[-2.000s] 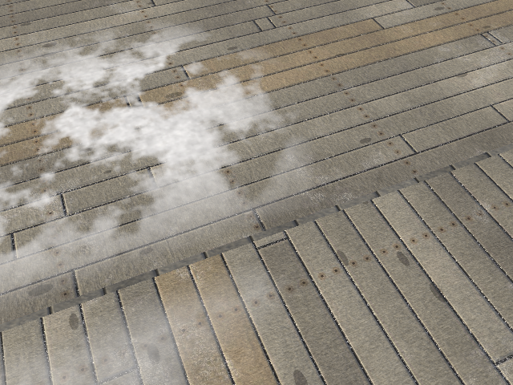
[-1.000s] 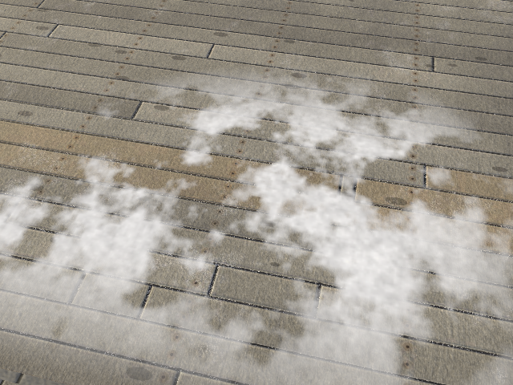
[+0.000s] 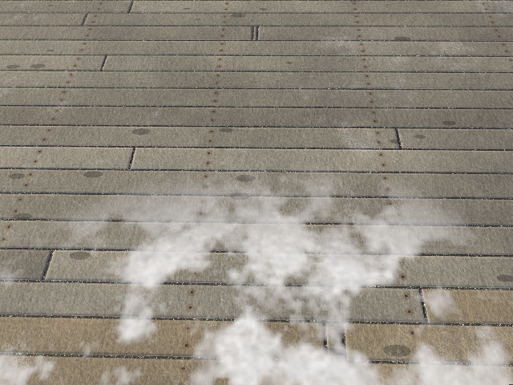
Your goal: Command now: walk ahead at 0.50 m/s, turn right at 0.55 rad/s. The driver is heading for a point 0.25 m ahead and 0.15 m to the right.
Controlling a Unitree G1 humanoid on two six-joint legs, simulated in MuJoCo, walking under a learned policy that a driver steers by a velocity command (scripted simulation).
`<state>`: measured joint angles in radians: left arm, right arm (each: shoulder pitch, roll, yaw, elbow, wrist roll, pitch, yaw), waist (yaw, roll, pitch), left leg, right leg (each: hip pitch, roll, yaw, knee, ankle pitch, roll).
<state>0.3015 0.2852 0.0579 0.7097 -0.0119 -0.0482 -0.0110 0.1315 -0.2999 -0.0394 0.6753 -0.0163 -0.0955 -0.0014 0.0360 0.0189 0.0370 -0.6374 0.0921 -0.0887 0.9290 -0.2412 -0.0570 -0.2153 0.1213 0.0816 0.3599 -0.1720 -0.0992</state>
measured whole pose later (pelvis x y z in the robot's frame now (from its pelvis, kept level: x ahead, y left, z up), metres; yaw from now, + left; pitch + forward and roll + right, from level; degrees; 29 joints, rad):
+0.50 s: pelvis +0.21 +0.06 -0.01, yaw -10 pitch +1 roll +1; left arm 0.19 0.27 0.04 0.68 0.00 0.03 0.03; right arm 0.18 -0.23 -0.02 0.79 -0.01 -0.05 0.02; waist -0.03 -0.03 0.05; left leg -0.29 -0.03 0.02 0.44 -0.16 0.04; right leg -0.41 -0.03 0.07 0.69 -0.29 0.06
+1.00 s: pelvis +0.26 +0.03 -0.01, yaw -10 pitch -1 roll +0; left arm 0.20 0.23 0.04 0.75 0.01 0.02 0.02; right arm 0.14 -0.25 -0.02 0.94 0.00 0.00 -0.01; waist -0.01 -0.01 0.04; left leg -0.19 0.01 0.01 0.53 -0.31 -0.01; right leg -0.22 0.00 0.05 0.55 -0.30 0.01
